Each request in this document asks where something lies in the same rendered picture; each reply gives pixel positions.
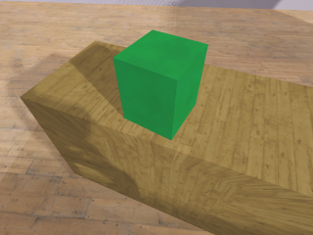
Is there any carton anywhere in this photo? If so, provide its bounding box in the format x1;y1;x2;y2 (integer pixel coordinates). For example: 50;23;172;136
112;30;208;140

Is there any pedestal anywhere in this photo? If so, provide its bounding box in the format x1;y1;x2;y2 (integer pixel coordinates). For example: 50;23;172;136
21;40;313;235

